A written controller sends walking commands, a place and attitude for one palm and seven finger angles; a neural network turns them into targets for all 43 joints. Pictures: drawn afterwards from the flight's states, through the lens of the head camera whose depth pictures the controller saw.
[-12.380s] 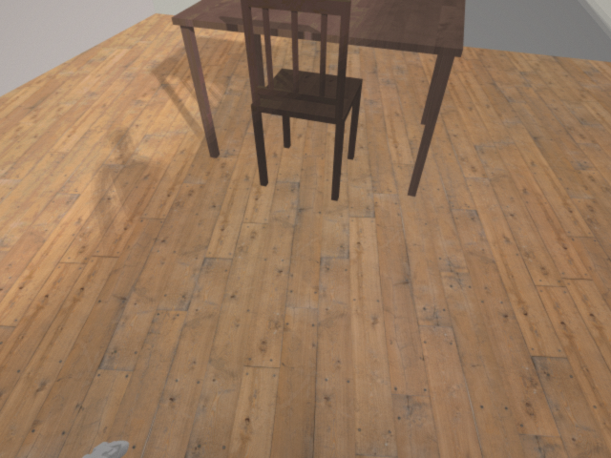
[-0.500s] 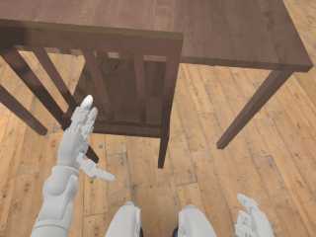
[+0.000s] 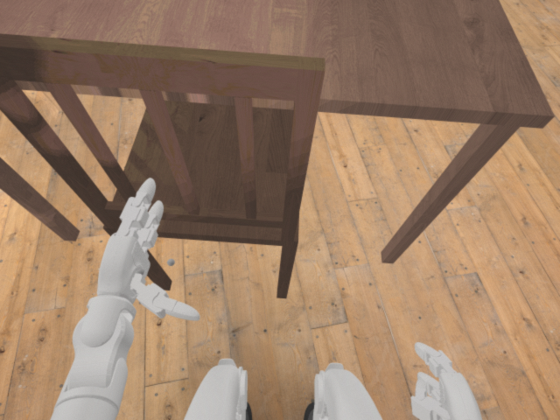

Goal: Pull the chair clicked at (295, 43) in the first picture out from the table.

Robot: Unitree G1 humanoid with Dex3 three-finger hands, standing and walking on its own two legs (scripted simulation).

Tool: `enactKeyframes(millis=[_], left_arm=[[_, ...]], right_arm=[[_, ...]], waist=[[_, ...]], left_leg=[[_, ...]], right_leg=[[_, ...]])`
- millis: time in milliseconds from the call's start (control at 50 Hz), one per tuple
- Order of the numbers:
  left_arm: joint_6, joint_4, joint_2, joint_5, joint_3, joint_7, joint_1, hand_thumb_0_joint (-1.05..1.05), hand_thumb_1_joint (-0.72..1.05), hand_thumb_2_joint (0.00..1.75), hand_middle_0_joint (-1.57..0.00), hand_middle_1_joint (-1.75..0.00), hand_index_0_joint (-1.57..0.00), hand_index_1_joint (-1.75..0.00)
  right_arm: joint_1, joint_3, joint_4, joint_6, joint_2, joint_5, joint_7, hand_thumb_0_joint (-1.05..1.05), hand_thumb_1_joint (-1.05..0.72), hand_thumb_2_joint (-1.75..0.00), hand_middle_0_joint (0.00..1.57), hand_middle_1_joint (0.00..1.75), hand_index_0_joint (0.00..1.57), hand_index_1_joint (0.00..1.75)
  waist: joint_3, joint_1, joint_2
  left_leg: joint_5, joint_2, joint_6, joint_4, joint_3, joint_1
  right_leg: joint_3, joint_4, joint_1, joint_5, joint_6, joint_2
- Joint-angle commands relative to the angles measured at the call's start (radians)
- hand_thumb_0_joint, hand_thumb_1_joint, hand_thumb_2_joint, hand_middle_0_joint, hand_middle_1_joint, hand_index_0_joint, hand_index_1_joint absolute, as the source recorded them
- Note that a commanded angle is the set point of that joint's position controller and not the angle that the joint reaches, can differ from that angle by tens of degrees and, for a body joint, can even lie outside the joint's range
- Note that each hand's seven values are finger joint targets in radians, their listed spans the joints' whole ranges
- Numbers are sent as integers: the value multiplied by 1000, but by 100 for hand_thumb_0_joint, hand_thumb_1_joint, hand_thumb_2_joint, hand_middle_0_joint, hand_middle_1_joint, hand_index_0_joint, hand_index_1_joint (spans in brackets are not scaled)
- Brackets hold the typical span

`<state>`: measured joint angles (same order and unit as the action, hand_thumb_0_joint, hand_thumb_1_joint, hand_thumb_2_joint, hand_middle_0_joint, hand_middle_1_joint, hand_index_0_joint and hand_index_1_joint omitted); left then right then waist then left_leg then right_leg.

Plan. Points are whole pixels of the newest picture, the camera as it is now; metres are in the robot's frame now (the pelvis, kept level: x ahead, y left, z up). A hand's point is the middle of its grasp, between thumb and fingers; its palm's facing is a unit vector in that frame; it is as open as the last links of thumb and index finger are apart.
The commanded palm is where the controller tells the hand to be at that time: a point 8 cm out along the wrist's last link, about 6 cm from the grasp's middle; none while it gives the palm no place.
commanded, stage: aim the fingers beside a spindle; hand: left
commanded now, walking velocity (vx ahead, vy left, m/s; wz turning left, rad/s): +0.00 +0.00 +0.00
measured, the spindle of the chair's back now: (177, 163) +0.48 +0.17 +0.03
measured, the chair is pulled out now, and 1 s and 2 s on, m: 0.00 0.00 0.00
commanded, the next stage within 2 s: push the fingers through the gap in 1.90 s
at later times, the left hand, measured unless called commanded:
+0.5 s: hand (151, 253) +0.32 +0.17 +0.05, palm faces -0.04 -1.00 -0.07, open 16.9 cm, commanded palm +0.31 +0.23 +0.03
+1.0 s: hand (164, 267) +0.33 +0.17 -0.01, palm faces -0.07 -1.00 +0.00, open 16.9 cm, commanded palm +0.31 +0.22 +0.03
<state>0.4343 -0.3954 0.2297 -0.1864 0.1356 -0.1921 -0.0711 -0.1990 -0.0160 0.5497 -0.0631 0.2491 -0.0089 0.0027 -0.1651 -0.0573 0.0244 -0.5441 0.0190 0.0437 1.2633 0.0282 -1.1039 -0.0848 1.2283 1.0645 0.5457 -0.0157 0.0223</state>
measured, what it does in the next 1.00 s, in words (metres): stands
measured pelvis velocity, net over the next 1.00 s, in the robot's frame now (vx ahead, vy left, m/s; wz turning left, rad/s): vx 0.00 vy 0.00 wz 0.00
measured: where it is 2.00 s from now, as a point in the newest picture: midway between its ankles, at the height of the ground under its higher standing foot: outside the picture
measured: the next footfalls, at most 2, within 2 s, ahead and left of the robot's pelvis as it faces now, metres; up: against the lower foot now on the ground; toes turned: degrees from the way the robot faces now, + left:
none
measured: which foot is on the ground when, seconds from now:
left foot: down 0.00-1.00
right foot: down 0.00-1.00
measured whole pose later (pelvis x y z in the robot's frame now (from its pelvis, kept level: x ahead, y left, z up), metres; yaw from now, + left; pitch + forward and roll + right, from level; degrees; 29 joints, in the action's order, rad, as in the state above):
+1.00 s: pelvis +0.00 +0.00 +0.00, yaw +0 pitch +22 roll -3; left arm 0.37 -0.46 0.26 -0.23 0.15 -0.24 -0.09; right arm -0.21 -0.03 0.54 -0.06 0.25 -0.03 0.00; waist -0.16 -0.06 0.03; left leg -0.54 0.02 0.05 1.26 0.02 -1.11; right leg -0.09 1.22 1.06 0.54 -0.01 0.02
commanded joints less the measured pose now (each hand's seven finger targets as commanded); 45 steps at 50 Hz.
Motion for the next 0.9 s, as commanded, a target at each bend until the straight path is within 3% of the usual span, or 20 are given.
enactKeyframes(millis=[0,20,60,140,180,220,320,340,380,460,480,520,560,600,640,680,700,760,820,880], left_arm=[[118,391,173,-26,76,2,-177,0,-50,30,-6,-8,-6,-8],[125,430,160,-32,60,1,-165,0,-50,30,-6,-8,-6,-8],[125,418,149,-35,46,2,-152,0,-50,30,-6,-8,-6,-8],[58,185,61,-20,-26,-12,-120,0,-50,30,-6,-8,-6,-8],[30,100,68,-20,-3,-23,-120,0,-50,30,-6,-8,-6,-8],[20,85,92,-22,25,-30,-116,0,-50,30,-6,-8,-6,-8],[113,431,241,-37,144,-3,-175,0,-50,30,-6,-8,-6,-8],[129,467,236,-39,140,6,-145,0,-50,30,-6,-8,-6,-8],[138,456,215,-42,125,18,-118,0,-50,30,-6,-8,-6,-8],[68,172,98,-33,34,-15,-64,0,-50,30,-6,-8,-6,-8],[44,96,83,-39,30,-32,-56,0,-50,30,-6,-8,-6,-8],[9,20,51,-45,-4,-74,-68,0,-50,30,-6,-8,-6,-8],[9,78,55,-55,-13,-99,-102,0,-50,30,-6,-8,-6,-8],[51,245,113,-58,11,-91,-187,0,-50,30,-6,-8,-6,-8],[112,456,187,-55,58,-48,-250,0,-50,30,-6,-8,-6,-8],[156,552,214,-46,88,8,-199,0,-50,30,-6,-8,-6,-8],[161,552,257,-39,132,38,-162,0,-50,30,-6,-8,-6,-8],[117,303,162,-10,90,68,-125,0,-50,30,-6,-8,-6,-8],[23,-35,81,-2,47,20,-56,0,-50,30,-6,-8,-6,-8],[-24,-40,70,-33,23,-65,-82,0,-50,30,-6,-8,-6,-8]], right_arm=[[-12,68,-141,-47,149,-2,-14,0,-90,-90,20,30,20,30],[-14,68,-139,-51,143,-2,-14,0,-90,-90,20,30,20,30],[-21,67,-122,-57,144,-3,-17,0,-90,-90,20,30,20,30],[-28,64,-91,-48,157,-7,-19,0,-90,-90,20,30,20,30],[-30,66,-88,-42,166,-13,-22,0,-90,-90,20,30,20,30],[-26,65,-105,-35,168,-15,-21,0,-90,-90,20,30,20,30],[-18,69,-143,-45,146,-3,-23,0,-90,-90,20,30,20,30],[-17,67,-143,-51,138,-3,-21,0,-90,-90,20,30,20,30],[-19,63,-124,-57,136,-1,-19,0,-90,-90,20,30,20,30],[-30,61,-87,-47,154,-6,-17,0,-90,-90,20,30,20,30],[-33,63,-83,-43,161,-13,-18,0,-90,-90,20,30,20,30],[-32,62,-91,-40,173,-24,-19,0,-90,-90,20,30,20,30],[-24,69,-115,-42,174,-26,-23,0,-90,-90,20,30,20,30],[-18,72,-131,-53,170,-21,-29,0,-90,-90,20,30,20,30],[-23,72,-133,-69,157,-10,-32,0,-90,-90,20,30,20,30],[-36,68,-113,-84,146,0,-31,0,-90,-90,20,30,20,30],[-43,67,-104,-85,148,5,-30,0,-90,-90,20,30,20,30],[-23,61,-76,-65,142,7,-15,0,-90,-90,20,30,20,30],[-24,55,-76,-32,162,-8,-8,0,-90,-90,20,30,20,30],[-19,60,-121,-20,181,-32,-12,0,-90,-90,20,30,20,30]], waist=[[-459,25,95],[-488,25,109],[-452,8,91],[-261,-42,-13],[-224,-39,-58],[-251,-21,-61],[-519,49,102],[-527,52,134],[-481,30,114],[-262,-35,-8],[-214,-44,-59],[-183,-46,-82],[-248,-32,-54],[-351,-16,24],[-488,14,144],[-526,30,191],[-524,37,183],[-340,-12,54],[-166,-34,-101],[-215,-13,-84]], left_leg=[[380,0,-27,-176,-89,376],[414,1,-27,-178,-87,414],[419,7,-28,-180,-96,415],[255,4,-22,-177,-99,269],[180,-3,-18,-171,-91,204],[186,-10,-16,-168,-79,190],[423,-3,-25,-174,-81,388],[466,-1,-30,-179,-80,429],[471,5,-31,-181,-87,432],[281,2,-23,-174,-88,255],[218,-1,-20,-172,-82,204],[166,-8,-15,-169,-77,159],[182,-11,-11,-165,-73,184],[256,-5,-12,-164,-81,269],[385,2,-25,-179,-95,431],[514,13,-45,-192,-111,538],[542,16,-51,-193,-117,528],[367,10,-37,-185,-111,362],[144,-11,-23,-178,-78,146],[131,-19,-16,-188,-68,147]], right_leg=[[46,-145,-217,-290,-18,-23],[48,-154,-228,-315,-16,-22],[41,-161,-213,-314,-14,-24],[27,-177,-131,-202,-5,-26],[31,-185,-125,-157,-6,-25],[40,-184,-157,-170,-9,-22],[57,-149,-277,-346,-18,-20],[55,-151,-273,-367,-18,-21],[46,-157,-246,-357,-16,-25],[33,-180,-165,-238,-6,-32],[33,-194,-155,-201,-4,-32],[38,-203,-149,-162,-6,-28],[47,-201,-174,-175,-8,-20],[48,-179,-187,-221,-13,-19],[47,-167,-199,-276,-18,-17],[34,-156,-176,-316,-23,-20],[28,-145,-175,-321,-23,-23],[20,-155,-139,-247,-9,-28],[29,-191,-129,-127,-4,-33],[46,-208,-183,-125,-12,-25]])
